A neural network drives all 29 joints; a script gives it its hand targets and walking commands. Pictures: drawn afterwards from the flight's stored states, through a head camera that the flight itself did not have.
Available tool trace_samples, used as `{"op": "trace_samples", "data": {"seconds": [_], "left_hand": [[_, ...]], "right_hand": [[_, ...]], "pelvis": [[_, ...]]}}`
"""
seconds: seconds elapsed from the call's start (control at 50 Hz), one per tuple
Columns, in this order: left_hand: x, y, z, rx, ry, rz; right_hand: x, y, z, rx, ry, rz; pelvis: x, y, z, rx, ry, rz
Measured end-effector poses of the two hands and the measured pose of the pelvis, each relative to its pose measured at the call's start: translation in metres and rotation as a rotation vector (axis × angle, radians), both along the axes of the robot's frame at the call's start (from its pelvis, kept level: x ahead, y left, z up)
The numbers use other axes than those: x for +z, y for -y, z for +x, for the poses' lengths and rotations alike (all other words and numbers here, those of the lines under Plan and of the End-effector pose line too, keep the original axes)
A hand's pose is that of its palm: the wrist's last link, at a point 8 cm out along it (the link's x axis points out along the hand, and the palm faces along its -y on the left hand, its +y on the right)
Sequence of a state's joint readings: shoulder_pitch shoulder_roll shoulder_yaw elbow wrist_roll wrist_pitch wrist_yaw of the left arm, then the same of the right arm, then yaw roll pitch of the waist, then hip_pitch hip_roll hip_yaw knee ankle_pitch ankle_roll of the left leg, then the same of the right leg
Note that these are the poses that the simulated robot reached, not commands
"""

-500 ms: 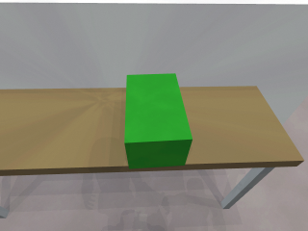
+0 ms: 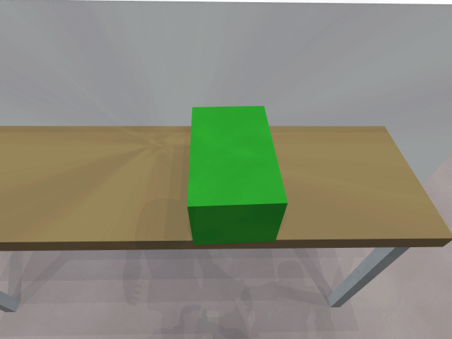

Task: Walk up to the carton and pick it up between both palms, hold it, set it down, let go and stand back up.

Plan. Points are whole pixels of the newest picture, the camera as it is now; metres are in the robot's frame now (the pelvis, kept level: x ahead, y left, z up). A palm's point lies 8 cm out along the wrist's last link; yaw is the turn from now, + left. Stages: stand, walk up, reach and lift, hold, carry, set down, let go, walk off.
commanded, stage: reach and lift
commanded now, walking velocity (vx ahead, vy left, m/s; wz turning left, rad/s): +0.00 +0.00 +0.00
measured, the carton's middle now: (231, 170) +0.49 +0.01 -0.01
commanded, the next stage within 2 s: none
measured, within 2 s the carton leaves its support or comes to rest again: neither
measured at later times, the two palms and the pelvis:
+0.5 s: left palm out of the picture +0.13 +0.22 -0.10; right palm out of the picture +0.14 -0.22 -0.11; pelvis +0.01 -0.01 +0.00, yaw +1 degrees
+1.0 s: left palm (106, 317) +0.18 +0.23 -0.06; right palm (348, 321) +0.18 -0.20 -0.06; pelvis +0.05 +0.02 +0.01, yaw +0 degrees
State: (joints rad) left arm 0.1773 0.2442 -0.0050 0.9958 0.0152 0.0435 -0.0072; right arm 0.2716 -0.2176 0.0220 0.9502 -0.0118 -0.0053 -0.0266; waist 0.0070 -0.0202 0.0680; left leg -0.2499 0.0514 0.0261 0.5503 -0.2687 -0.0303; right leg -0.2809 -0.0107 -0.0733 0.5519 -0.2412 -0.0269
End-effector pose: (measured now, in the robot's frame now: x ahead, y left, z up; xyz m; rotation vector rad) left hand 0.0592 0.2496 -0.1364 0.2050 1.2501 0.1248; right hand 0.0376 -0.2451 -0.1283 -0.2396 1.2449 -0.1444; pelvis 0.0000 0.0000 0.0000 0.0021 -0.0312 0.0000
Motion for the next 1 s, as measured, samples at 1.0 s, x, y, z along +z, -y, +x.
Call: {"op": "trace_samples", "data": {"seconds": [1.0], "left_hand": [[0.073,0.020,0.125,-0.016,0.447,-0.064]], "right_hand": [[0.066,-0.048,0.145,0.037,0.561,0.108]], "pelvis": [[0.012,-0.020,0.047,-0.003,0.009,-0.013]]}}
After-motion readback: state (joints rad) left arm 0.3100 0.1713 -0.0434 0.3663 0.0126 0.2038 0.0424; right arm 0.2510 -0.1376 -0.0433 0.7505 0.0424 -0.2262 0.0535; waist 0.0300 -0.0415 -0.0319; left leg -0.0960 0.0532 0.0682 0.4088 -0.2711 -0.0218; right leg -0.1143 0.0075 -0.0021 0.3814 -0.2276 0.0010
